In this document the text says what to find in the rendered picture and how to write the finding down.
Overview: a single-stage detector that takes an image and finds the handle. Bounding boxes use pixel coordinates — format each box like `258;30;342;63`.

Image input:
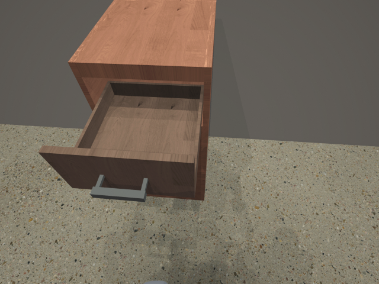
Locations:
90;175;148;202

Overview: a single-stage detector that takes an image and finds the cabinet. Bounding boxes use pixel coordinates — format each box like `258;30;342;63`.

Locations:
68;0;216;201

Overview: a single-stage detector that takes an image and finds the drawer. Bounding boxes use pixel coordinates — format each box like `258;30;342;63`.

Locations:
38;81;204;198

